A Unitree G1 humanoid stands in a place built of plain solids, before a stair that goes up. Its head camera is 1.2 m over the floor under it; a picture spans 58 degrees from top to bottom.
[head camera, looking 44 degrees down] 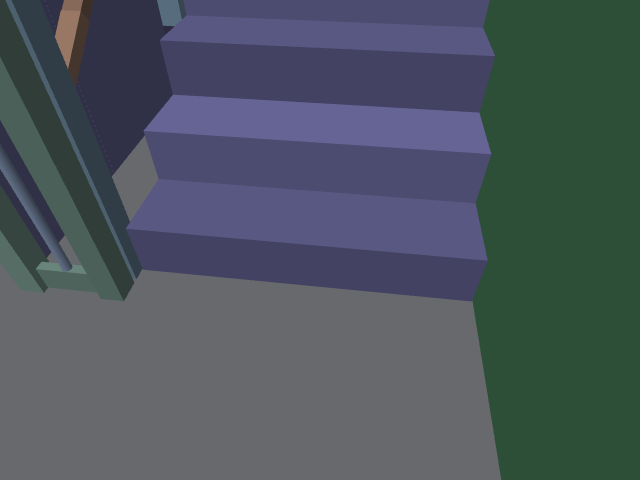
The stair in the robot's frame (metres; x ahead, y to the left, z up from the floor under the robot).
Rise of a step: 0.21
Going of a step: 0.29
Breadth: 1.20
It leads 7 degrees to the right of straight ahead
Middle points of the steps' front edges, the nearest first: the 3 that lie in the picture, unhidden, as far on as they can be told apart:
1.01 0.07 0.21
1.29 0.03 0.42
1.58 -0.01 0.62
